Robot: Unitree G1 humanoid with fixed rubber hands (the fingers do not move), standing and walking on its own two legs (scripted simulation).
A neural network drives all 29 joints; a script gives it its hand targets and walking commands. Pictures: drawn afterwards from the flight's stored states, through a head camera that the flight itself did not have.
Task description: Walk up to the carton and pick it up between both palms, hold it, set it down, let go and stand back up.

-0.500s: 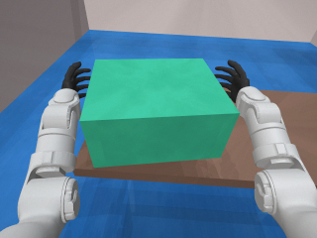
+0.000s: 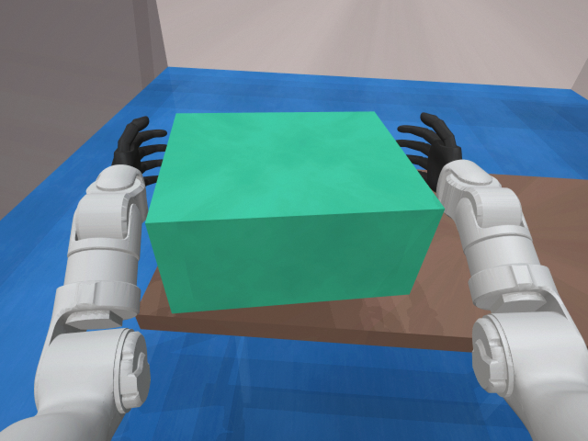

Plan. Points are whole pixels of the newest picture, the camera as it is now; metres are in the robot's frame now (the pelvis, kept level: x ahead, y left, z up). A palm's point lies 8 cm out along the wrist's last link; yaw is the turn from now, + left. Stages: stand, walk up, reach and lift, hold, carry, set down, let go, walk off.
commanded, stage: hold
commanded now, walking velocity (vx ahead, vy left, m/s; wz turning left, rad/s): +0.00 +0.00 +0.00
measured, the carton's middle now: (286, 199) +0.40 +0.02 +0.17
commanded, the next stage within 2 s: none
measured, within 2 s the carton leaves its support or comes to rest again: neither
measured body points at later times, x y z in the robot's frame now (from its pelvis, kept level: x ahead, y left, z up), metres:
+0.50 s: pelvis +0.00 +0.00 +0.00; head -0.06 +0.02 +0.44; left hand +0.39 +0.23 +0.23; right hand +0.40 -0.19 +0.24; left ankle +0.03 +0.14 -0.75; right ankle +0.03 -0.13 -0.75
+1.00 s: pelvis +0.00 +0.00 +0.00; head -0.06 +0.02 +0.44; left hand +0.39 +0.23 +0.23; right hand +0.40 -0.19 +0.25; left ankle +0.03 +0.14 -0.75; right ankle +0.03 -0.13 -0.75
